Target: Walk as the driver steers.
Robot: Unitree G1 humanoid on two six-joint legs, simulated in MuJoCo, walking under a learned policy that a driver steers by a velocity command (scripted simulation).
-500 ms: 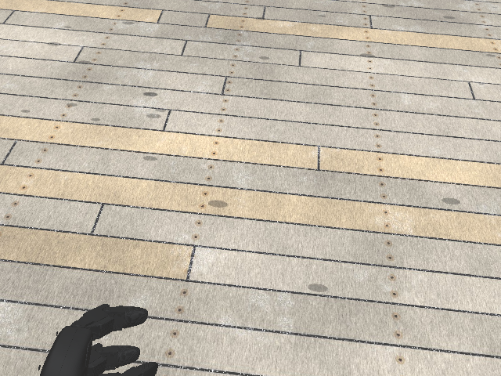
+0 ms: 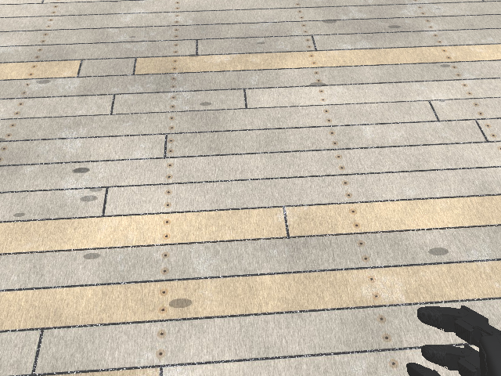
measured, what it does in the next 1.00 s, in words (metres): walks ahead: right foot, then left foot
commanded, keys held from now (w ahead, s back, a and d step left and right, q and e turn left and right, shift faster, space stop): w+e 0.34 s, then w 0.20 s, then w+q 0.46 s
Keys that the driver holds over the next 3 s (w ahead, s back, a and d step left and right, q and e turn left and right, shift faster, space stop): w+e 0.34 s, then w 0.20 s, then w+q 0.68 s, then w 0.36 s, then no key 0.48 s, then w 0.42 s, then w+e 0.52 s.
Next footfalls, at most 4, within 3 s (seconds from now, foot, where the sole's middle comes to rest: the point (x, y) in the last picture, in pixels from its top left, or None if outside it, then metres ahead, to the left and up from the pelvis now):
0.44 right None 0.34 -0.20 -0.76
0.98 left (291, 299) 0.70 -0.04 -0.76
1.48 right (356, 225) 0.97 -0.24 -0.76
1.92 left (282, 180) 1.14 0.01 -0.76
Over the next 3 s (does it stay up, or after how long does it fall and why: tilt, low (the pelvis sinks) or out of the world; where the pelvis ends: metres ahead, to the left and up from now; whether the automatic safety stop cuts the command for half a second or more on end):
stays up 1.36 -0.06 0.01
